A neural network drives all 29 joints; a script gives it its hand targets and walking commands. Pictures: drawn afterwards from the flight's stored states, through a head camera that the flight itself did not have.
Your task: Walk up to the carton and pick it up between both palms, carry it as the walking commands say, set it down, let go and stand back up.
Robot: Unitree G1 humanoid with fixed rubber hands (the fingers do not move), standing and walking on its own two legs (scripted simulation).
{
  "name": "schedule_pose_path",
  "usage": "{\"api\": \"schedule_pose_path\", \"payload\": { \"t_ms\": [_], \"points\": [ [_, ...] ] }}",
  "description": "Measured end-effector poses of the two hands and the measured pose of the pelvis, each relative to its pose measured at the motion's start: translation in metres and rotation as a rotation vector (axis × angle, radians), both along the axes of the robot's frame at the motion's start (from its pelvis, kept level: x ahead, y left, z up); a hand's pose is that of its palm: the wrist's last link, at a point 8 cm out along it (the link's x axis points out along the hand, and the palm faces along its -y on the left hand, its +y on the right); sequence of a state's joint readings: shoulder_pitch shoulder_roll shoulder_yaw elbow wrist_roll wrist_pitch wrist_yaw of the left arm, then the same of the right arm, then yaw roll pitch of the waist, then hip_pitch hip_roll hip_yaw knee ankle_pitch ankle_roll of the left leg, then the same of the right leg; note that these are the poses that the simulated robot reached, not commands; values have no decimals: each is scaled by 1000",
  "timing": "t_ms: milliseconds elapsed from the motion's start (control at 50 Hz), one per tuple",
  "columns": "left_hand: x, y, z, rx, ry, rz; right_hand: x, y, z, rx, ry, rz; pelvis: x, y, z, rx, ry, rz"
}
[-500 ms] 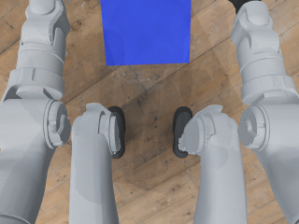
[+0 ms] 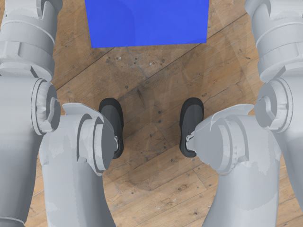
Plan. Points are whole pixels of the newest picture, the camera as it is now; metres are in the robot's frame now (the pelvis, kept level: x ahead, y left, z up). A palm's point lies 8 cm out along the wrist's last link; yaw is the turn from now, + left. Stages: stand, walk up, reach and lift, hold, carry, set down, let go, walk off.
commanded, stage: reach and lift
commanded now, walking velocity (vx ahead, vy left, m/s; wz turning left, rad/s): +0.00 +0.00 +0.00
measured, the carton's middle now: out of the picture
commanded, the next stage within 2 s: none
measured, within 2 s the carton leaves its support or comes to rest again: leaves its support in 1.66 s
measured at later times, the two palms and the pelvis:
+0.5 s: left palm out of the picture +0.54 +0.21 -0.20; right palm out of the picture +0.56 -0.15 -0.20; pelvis +0.00 +0.00 +0.00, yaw +0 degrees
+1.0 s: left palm out of the picture +0.55 +0.20 -0.20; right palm out of the picture +0.56 -0.11 -0.20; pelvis +0.00 +0.00 +0.00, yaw +0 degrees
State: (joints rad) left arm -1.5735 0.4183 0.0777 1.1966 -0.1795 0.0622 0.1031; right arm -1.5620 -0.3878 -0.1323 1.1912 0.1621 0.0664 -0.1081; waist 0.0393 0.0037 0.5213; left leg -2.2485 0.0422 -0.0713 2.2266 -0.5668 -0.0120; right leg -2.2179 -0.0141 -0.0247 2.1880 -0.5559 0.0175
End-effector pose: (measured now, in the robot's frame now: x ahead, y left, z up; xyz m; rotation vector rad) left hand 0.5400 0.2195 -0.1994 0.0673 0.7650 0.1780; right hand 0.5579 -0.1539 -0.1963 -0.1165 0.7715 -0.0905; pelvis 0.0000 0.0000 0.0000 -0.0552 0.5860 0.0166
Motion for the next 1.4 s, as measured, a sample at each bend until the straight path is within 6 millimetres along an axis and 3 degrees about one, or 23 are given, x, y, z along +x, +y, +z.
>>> {"api": "schedule_pose_path", "payload": {
  "t_ms": [520, 600, 780, 1400],
  "points": [
    [2, -7, -1, -2, -3, -39, 1, 6, -2, 4, 2, 37, 1, 0, -1, 0, 0, 0],
    [6, -16, 1, -19, -11, -59, 2, 15, -2, 22, 1, 55, 1, 0, -1, 0, 0, 0],
    [6, -16, 1, -19, -13, -59, 4, 44, -2, 87, 5, 92, 1, 0, -1, 0, 1, 0],
    [6, -14, -2, -97, 3, -38, 6, 44, -2, 89, 31, 91, 2, 1, -5, -2, -7, 1]
  ]
}}
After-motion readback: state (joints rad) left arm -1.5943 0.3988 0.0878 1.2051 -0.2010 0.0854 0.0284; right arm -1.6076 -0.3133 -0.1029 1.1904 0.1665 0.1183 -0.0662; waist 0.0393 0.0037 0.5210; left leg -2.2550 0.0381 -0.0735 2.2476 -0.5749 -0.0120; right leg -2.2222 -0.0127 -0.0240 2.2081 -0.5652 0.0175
